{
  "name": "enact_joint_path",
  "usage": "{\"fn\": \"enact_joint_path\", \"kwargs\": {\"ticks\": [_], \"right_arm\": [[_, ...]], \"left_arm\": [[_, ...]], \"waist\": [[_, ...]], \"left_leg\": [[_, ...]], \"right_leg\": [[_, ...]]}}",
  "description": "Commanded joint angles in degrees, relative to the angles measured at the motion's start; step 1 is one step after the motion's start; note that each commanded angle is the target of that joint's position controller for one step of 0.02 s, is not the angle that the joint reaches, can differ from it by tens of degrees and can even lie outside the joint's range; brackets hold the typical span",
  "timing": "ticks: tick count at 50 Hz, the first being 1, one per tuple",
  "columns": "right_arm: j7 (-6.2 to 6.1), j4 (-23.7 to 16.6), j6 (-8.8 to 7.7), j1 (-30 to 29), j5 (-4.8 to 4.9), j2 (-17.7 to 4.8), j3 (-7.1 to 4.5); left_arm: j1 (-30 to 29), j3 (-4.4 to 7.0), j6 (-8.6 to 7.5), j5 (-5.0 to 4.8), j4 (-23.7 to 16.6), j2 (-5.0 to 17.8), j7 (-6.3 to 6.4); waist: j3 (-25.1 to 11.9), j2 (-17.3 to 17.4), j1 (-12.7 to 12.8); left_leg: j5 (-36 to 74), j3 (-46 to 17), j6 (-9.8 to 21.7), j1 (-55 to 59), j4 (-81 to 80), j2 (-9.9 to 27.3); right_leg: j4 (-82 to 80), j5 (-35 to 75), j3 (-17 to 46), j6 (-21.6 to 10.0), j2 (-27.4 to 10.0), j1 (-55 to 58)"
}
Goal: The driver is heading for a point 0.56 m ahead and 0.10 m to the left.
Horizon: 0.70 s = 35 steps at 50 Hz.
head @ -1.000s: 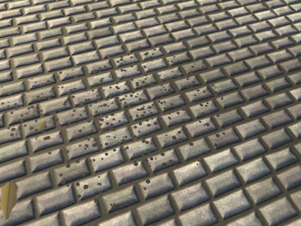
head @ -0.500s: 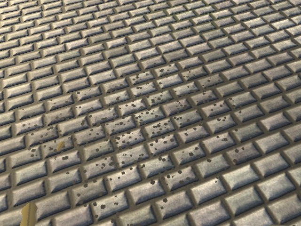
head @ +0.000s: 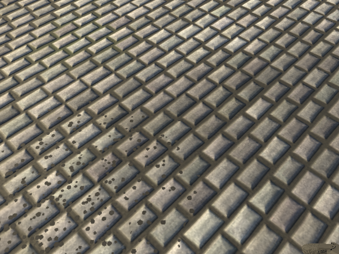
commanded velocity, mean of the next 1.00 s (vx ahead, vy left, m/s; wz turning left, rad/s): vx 0.64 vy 0.00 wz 0.02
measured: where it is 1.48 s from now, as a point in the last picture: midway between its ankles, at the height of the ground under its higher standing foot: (216, 179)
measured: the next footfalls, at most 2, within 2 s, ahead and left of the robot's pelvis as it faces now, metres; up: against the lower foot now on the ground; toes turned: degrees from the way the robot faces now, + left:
right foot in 0.36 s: +0.45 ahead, -0.15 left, +0.00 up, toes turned -8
left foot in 0.76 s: +0.84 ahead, +0.01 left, +0.00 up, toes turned +1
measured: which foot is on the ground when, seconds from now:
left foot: down 0.00-0.36, up 0.38-0.74, down 0.76-1.00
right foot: up 0.00-0.34, down 0.36-0.76, up 0.78-1.00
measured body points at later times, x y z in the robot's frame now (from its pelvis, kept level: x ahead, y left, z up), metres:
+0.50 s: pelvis +0.41 -0.06 +0.01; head +0.44 -0.07 +0.45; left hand +0.56 +0.19 -0.10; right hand +0.38 -0.33 -0.13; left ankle +0.28 +0.10 -0.61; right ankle +0.41 -0.14 -0.72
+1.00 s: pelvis +0.72 -0.06 +0.01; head +0.76 -0.06 +0.45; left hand +0.85 +0.22 -0.10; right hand +0.87 -0.30 -0.11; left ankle +0.80 +0.01 -0.72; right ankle +0.73 -0.23 -0.67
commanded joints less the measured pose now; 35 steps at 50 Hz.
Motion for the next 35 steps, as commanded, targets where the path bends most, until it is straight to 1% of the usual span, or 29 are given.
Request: {"fn": "enact_joint_path", "kwargs": {"ticks": [1,2,3,4,6,8,10,12,13,14,15,16,17,18,19,20,21,22,24,25,26,27,28,29,30,31,32,33,35], "right_arm": [[-1.01,-0.6,-0.04,11.4,-0.49,-8.9,-3.28],[-0.93,0.7,-0.23,12.1,-0.44,-7.2,-2.62],[-0.89,2.3,-0.77,13.8,-0.36,-6.0,-2.08],[-0.56,3.7,-1.42,15.3,-0.06,-5.1,-1.80],[0.22,5.9,-2.56,18.1,0.63,-3.8,-1.32],[0.44,7.2,-3.21,19.7,0.86,-4.2,-1.22],[0.49,8.1,-3.58,19.2,0.91,-4.9,-1.10],[0.37,9.9,-3.41,21.0,1.43,-5.4,-0.88],[0.46,11.2,-3.23,22.2,1.86,-6.5,-0.94],[0.59,12.3,-3.13,22.7,2.03,-8.1,-1.12],[0.52,12.9,-3.10,22.9,2.09,-10.6,-1.51],[0.20,13.4,-2.97,22.4,2.06,-13.1,-1.98],[-0.12,13.3,-2.63,20.2,2.48,-14.6,-2.24],[-0.03,12.3,-2.67,19.2,2.52,-12.2,-1.66],[0.64,9.7,-2.53,25.1,3.16,-0.9,0.43],[0.38,8.5,-2.17,22.4,4.09,-6.3,-0.92],[0.29,7.6,-1.58,17.3,4.06,-7.5,-1.67],[0.72,8.0,-1.31,16.9,3.53,-5.2,-0.95],[1.49,10.6,0.37,19.5,2.21,-2.3,-0.68],[1.62,11.1,1.27,20.3,1.80,-1.0,-0.58],[1.60,11.0,1.90,19.6,1.57,-0.2,-0.64],[1.69,10.6,2.28,17.9,1.23,0.7,-0.52],[1.79,9.4,2.18,14.8,1.05,1.2,-0.48],[2.08,7.9,1.78,12.0,0.98,1.9,-0.10],[1.49,6.6,0.08,9.9,6.31,1.9,-0.01],[1.88,5.9,-1.24,6.8,6.00,1.8,0.61],[2.54,4.8,-2.10,2.5,4.33,2.5,1.04],[3.33,3.5,-2.49,0.7,3.22,2.6,1.14],[4.26,3.7,-2.29,4.7,2.70,-0.8,0.16]], "left_arm": [[-9.0,-0.49,-1.16,1.60,-7.1,4.1,-0.77],[-9.8,-0.57,-1.02,2.32,-6.8,3.4,-1.85],[-11.0,-0.91,-0.75,2.83,-7.0,2.6,-2.67],[-11.9,-1.37,-0.47,2.76,-7.2,1.8,-3.24],[-14.3,-2.08,-0.15,2.52,-8.0,0.5,-3.66],[-18.7,-2.50,-0.19,2.75,-9.6,0.7,-3.87],[-24.4,-3.18,-0.50,2.95,-12.1,1.1,-4.21],[-29.9,-4.35,-1.05,2.92,-14.2,0.2,-5.15],[-30.9,-4.91,-1.33,2.89,-14.5,-0.7,-5.32],[-30.1,-5.02,-1.49,2.83,-13.9,-0.7,-4.97],[-27.0,-4.62,-1.55,2.88,-12.9,0.2,-4.13],[-18.9,-3.63,-1.54,3.00,-10.6,2.3,-2.93],[-5.8,-2.32,-1.54,3.00,-6.6,4.6,-1.61],[3.8,-0.52,-1.58,4.03,-3.5,9.4,-0.16],[4.9,0.55,-2.50,5.68,-3.3,14.2,0.64],[4.4,0.39,-2.29,4.42,-4.4,13.0,0.85],[-0.9,-0.38,-2.45,3.77,-2.8,9.0,0.89],[-4.4,-1.04,-2.90,3.37,-2.4,5.6,0.73],[-6.6,-2.07,-3.89,2.83,-1.2,1.6,0.74],[-6.0,-2.58,-4.64,2.45,-0.2,0.0,0.56],[-5.4,-2.98,-5.45,1.85,1.0,-1.3,0.27],[-5.5,-3.11,-6.04,1.16,1.9,-1.3,0.14],[-5.1,-3.34,-6.47,0.86,2.7,-1.8,0.02],[-5.7,-3.50,-6.65,0.75,3.3,-1.8,0.06],[-12.4,-3.06,-6.52,-0.31,0.8,-1.4,0.82],[-13.3,-3.03,-6.30,-0.50,0.6,-0.1,1.60],[-9.4,-2.76,-6.23,-0.87,1.8,1.3,2.54],[-5.3,-2.36,-6.17,-1.11,3.3,3.6,3.17],[-4.4,-1.39,-5.45,-1.00,4.0,7.4,3.78]], "waist": [[-2.7,5.0,-8.0],[-0.6,5.0,-7.0],[1.7,6.9,-6.9],[3.1,8.4,-6.8],[4.8,8.2,-6.3],[6.5,6.9,-6.0],[8.8,6.3,-5.3],[10.2,5.2,-5.9],[10.5,5.6,-5.8],[9.7,5.6,-4.8],[6.6,6.8,-2.6],[1.0,8.4,2.0],[-5.3,8.5,9.2],[-11.1,6.8,13.2],[-20.0,-10.5,5.8],[-23.2,-6.8,7.0],[-10.8,-3.3,3.8],[-3.3,-2.5,1.3],[2.0,-2.8,-3.2],[3.2,-3.3,-4.7],[4.3,-2.2,-5.9],[5.3,-2.8,-6.6],[6.7,-3.4,-6.5],[7.1,-5.2,-6.9],[6.6,-6.7,-6.9],[6.2,-4.2,-6.4],[5.5,-2.1,-4.3],[3.6,-1.4,-3.6],[0.4,-4.5,-6.4]], "left_leg": [[-29.0,-32.3,5.3,29.2,-20.2,22.0],[-22.2,-25.1,5.4,26.1,-21.1,18.8],[-18.1,-20.4,5.6,24.3,-22.4,16.5],[-14.2,-17.6,5.7,23.5,-23.1,15.4],[-6.3,-13.7,6.3,24.1,-24.0,14.9],[2.3,-9.3,7.4,24.9,-25.6,15.3],[10.8,-3.0,7.3,21.8,-28.3,14.3],[17.8,0.3,7.8,16.4,-33.4,13.4],[24.6,0.1,8.4,15.0,-34.8,13.6],[38.0,1.3,8.7,16.2,-32.6,13.4],[56.1,2.0,8.7,18.6,-26.6,14.2],[68.0,2.4,8.4,19.2,-16.2,14.9],[66.9,2.4,7.4,15.3,-1.6,14.1],[48.4,2.5,6.5,3.5,16.2,10.4],[-12.5,0.3,6.3,-11.5,39.9,2.2],[-10.6,-6.3,7.7,-14.7,47.6,0.9],[-2.6,-5.7,7.8,-18.0,46.4,3.8],[0.6,-4.3,7.3,-17.5,43.4,6.0],[1.5,-4.0,5.6,-12.4,40.6,7.6],[0.0,-3.7,4.7,-10.5,39.3,7.4],[-1.4,-3.5,4.2,-10.7,37.3,6.9],[-1.6,-2.6,3.5,-11.7,35.3,5.9],[0.9,-1.4,3.4,-12.5,31.7,4.8],[4.6,0.4,3.4,-12.0,25.8,3.7],[8.6,-0.9,2.9,-10.8,19.0,3.7],[14.3,1.7,2.6,-6.9,9.8,2.4],[20.3,4.7,1.7,-2.8,3.3,0.5],[25.1,5.4,1.6,1.2,-0.1,-1.2],[25.4,4.6,2.7,7.4,-2.3,-3.9]], "right_leg": [[20.4,7.8,-6.7,-1.0,-5.2,-33.2],[18.6,10.0,-6.8,-0.8,-7.0,-31.9],[17.8,10.8,-6.9,-0.4,-7.7,-32.4],[17.0,11.7,-6.5,-0.2,-7.8,-32.9],[16.1,13.4,-5.5,-0.1,-6.6,-36.0],[13.7,15.4,-5.7,0.4,-5.8,-39.7],[4.8,18.2,-8.5,0.9,-5.6,-37.6],[-6.6,20.6,-15.9,0.0,-5.4,-27.6],[-10.0,21.4,-19.0,-1.1,-5.5,-21.6],[-11.9,20.8,-20.4,-2.1,-4.0,-16.3],[-12.6,18.2,-20.7,-2.7,-1.7,-10.2],[-12.4,14.6,-19.8,-3.1,0.2,-0.4],[-16.4,15.4,-17.1,-3.6,-0.1,14.2],[-17.3,9.4,-9.4,-3.3,-7.6,29.9],[-23.1,-10.8,16.1,-4.5,-27.5,41.7],[-34.0,-14.6,31.9,-3.9,-31.4,35.6],[-35.5,-10.3,22.0,-3.3,-27.5,26.3],[-37.0,-2.2,14.1,-3.5,-25.4,17.9],[-39.8,13.3,1.8,-2.4,-20.9,7.4],[-39.6,27.2,-2.3,-3.0,-20.5,4.8],[-38.8,42.2,-6.6,-3.0,-19.8,4.7],[-39.5,51.4,-10.2,-3.5,-19.3,4.2],[-40.1,59.1,-14.0,-2.4,-17.7,3.6],[-40.8,62.4,-17.5,-1.9,-15.6,2.8],[-41.4,57.1,-19.4,-1.3,-13.8,2.7],[-41.4,54.1,-22.0,-0.8,-11.9,0.7],[-40.5,54.7,-22.3,-1.0,-12.0,0.1],[-40.0,57.4,-20.8,-1.3,-13.5,1.6],[-35.4,63.5,-19.9,-0.2,-15.0,5.9]]}}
